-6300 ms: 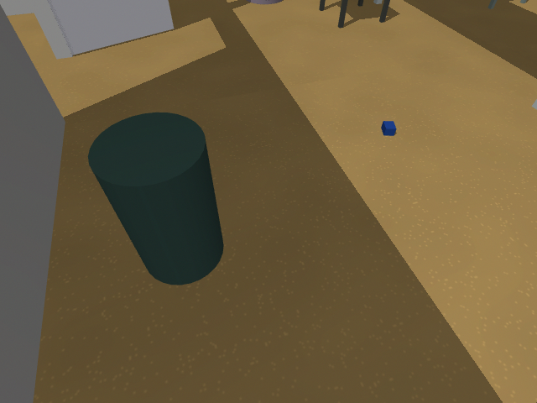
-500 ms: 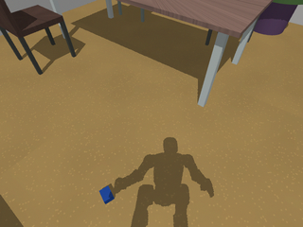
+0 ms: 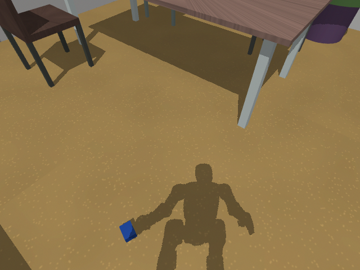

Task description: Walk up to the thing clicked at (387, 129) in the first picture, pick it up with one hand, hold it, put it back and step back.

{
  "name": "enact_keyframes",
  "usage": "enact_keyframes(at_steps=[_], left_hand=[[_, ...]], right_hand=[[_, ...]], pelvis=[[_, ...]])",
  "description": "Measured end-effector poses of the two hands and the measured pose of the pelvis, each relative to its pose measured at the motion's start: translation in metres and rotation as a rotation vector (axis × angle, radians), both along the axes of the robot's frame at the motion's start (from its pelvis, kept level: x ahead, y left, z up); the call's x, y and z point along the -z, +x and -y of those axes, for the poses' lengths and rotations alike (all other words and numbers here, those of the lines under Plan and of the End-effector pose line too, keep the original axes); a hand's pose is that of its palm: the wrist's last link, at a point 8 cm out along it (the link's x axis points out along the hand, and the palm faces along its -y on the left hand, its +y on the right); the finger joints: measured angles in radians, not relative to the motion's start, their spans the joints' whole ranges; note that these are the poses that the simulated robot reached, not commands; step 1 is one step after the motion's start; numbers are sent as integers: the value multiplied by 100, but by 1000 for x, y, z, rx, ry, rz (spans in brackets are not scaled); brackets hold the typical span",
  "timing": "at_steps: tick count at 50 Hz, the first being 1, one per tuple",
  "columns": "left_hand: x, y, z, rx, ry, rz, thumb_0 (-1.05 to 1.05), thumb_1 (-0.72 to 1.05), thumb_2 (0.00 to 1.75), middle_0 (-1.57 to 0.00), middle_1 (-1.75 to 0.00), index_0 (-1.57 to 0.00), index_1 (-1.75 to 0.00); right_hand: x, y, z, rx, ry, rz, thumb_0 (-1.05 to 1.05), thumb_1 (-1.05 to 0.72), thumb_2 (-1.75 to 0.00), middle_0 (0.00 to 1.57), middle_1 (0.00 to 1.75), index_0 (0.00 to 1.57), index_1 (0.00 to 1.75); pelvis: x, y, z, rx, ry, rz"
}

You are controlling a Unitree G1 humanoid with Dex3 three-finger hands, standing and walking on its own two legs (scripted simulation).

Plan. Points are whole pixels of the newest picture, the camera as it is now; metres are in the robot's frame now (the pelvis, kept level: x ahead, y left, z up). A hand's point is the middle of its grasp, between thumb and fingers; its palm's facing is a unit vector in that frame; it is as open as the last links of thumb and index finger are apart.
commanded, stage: stand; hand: left
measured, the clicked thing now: (128, 231) +0.43 +0.28 -0.76
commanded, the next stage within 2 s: none
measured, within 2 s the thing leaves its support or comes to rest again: neither
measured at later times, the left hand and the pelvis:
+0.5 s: hand out of the picture +0.08 +0.24 -0.16, palm faces -0.05 -0.94 -0.33, open 7.3 cm; pelvis +0.01 -0.01 +0.00, yaw +0 degrees
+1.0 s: hand out of the picture +0.10 +0.24 -0.16, palm faces -0.05 -0.94 -0.34, open 7.3 cm; pelvis +0.02 -0.01 +0.00, yaw +0 degrees
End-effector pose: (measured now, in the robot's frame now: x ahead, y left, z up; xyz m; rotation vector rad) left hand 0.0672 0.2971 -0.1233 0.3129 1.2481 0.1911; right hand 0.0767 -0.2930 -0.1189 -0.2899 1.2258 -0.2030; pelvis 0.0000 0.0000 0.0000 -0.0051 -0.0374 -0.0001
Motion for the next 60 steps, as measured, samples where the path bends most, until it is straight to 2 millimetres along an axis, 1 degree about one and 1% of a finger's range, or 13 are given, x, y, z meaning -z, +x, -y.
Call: enact_keyframes(at_steps=[7, 22, 40, 60], left_hand=[[0, 3, 3, 11, -5, 6, 1, 91, 89, -21, -30, -21, -30], [1, 8, 8, 21, -4, -14, 1, 91, 89, -21, -30, -21, -30], [-4, 30, 12, 25, 5, 25, 1, 91, 89, -21, -30, -21, -30], [-2, 27, 14, 21, 5, -6, 1, 91, 89, -21, -30, -21, -30]], right_hand=[[-2, 2, 3, 2, -10, 14, 1, -90, -90, 20, 30, 20, 30], [0, -2, 11, 11, -13, -31, 1, -90, -90, 20, 30, 20, 30], [0, 18, 14, -2, -12, 5, 1, -90, -90, 20, 30, 20, 30], [1, 17, 17, -3, -14, -27, 1, -90, -90, 20, 30, 20, 30]], pelvis=[[0, 2, 1, 1, 3, 2], [0, 11, 6, 0, 4, -10], [-1, 21, 11, 3, 5, -6], [-1, 26, 13, 2, 5, -15]])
